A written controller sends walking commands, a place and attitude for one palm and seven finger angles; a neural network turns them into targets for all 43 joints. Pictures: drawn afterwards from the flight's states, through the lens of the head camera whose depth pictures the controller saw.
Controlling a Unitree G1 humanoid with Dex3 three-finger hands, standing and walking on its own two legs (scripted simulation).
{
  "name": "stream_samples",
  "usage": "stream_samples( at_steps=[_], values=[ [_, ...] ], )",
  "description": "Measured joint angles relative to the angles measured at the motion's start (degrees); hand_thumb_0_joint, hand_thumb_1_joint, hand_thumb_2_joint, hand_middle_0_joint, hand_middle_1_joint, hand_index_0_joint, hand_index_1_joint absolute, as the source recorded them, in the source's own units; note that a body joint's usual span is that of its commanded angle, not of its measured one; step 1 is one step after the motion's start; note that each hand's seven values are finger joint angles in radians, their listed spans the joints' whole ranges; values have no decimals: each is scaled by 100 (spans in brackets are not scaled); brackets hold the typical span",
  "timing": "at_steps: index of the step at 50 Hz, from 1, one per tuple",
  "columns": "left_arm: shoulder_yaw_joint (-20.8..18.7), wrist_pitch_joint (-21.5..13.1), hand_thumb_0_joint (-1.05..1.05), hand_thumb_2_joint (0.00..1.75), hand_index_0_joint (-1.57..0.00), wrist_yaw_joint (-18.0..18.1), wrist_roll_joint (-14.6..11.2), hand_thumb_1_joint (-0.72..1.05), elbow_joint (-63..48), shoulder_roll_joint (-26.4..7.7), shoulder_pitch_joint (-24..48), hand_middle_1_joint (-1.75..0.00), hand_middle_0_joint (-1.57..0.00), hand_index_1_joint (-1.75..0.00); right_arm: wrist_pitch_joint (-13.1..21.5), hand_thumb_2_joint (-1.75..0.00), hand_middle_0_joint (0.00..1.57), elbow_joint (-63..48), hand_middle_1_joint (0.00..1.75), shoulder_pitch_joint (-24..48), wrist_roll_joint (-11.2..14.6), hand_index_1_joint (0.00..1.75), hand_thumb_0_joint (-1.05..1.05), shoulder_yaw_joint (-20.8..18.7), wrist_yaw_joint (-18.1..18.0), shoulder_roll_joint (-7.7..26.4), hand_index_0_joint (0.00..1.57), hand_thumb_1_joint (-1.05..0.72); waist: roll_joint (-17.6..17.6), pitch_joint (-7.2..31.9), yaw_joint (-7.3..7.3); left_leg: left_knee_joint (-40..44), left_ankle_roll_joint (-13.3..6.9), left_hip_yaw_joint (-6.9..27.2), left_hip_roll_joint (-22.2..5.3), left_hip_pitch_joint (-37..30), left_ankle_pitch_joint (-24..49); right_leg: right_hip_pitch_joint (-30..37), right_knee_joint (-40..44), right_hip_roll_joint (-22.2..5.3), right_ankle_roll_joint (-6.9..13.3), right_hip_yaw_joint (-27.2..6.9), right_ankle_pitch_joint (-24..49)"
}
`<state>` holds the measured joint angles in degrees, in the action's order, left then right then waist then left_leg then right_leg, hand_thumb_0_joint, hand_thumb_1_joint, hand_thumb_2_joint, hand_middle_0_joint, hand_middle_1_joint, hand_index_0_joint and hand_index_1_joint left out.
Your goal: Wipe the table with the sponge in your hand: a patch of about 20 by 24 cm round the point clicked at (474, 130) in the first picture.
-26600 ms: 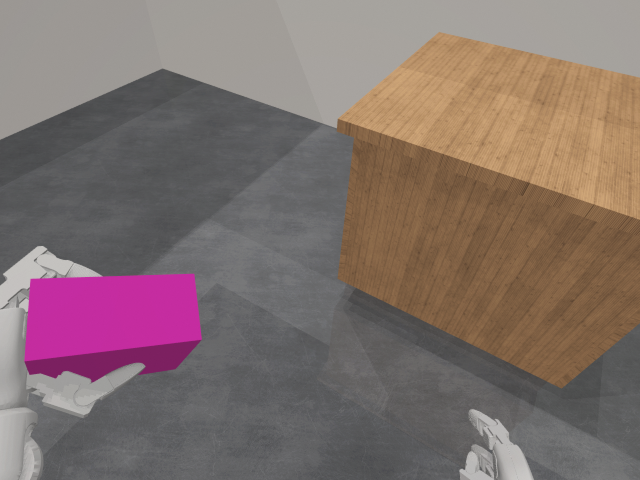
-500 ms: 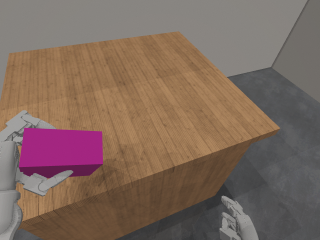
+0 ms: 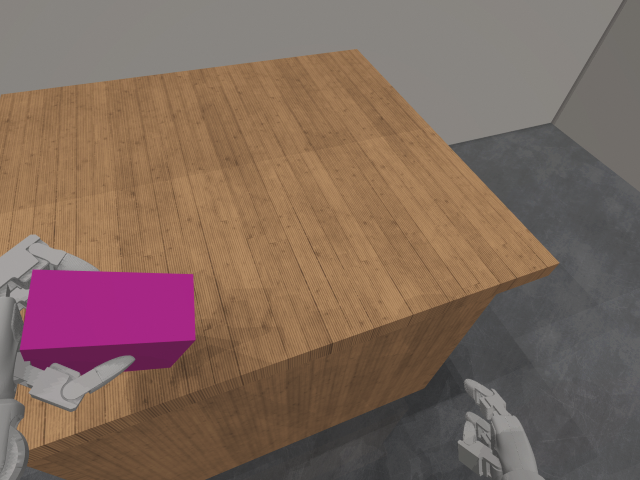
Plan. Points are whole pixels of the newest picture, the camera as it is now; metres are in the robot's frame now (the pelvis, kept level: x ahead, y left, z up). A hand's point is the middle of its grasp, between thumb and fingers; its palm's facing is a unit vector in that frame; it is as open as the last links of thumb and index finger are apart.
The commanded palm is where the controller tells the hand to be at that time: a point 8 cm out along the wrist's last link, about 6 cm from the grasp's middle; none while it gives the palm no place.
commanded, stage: come to a stop and stand still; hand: left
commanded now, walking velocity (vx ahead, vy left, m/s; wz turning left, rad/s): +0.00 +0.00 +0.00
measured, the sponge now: (137, 325) +0.23 +0.21 +0.11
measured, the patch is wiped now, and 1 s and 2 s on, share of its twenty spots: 0.00 0.00 0.00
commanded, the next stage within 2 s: look again from close up in 0.42 s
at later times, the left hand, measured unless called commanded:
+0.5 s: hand (92, 347) +0.20 +0.23 +0.14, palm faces +0.35 -0.86 -0.37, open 10.5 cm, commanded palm +0.14 +0.26 +0.17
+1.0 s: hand (71, 331) +0.20 +0.25 +0.15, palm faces +0.37 -0.86 -0.36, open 10.5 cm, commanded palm +0.15 +0.28 +0.17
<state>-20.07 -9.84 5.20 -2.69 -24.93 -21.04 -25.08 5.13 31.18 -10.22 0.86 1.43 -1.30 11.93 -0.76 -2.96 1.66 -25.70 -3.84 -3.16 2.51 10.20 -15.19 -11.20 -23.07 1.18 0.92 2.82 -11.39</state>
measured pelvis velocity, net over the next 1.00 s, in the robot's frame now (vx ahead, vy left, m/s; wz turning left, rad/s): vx -0.01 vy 0.00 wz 0.00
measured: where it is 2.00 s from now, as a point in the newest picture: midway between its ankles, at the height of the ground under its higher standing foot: outside the picture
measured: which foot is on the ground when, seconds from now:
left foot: down 0.00-1.00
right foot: down 0.00-1.00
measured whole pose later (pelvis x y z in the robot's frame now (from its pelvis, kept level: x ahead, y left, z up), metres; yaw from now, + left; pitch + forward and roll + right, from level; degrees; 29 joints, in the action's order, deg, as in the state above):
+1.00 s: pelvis -0.01 +0.00 +0.00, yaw +0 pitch -1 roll -1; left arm -18.5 -9.6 5.8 -2.3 -25.3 -21.0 -23.7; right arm 6.2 32.7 -11.6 0.6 2.0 -2.2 11.0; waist -1.6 -2.9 2.1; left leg -23.3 -4.0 -3.5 3.0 9.4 -12.9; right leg -11.1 -22.0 0.7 0.8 2.5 -9.7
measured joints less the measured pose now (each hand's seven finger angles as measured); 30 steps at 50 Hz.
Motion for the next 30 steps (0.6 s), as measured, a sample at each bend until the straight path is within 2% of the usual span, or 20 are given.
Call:
stream_samples(
  at_steps=[5,19,30],
  values=[
    [191,49,-1,102,-69,33,-1,-53,-80,89,26,-133,-71,-133,12,-90,20,48,30,-30,-7,30,1,4,-73,23,20,-90,-6,17,31,23,31,28,-37,-11,60,17,27,37,56,31,48],
    [154,27,-1,103,-69,73,2,-53,176,44,35,-133,-71,-133,39,-90,20,161,30,-236,4,30,1,23,-101,45,20,-90,114,164,-33,124,86,19,-147,96,240,-7,334,152,138,26,342],
    [191,18,-1,103,-69,88,29,-53,-18,-14,20,-132,-71,-133,131,-90,20,230,30,-310,10,30,1,-3,-108,49,20,-90,-1,91,-54,136,53,0,-107,59,250,-2,280,110,105,7,326]
  ],
)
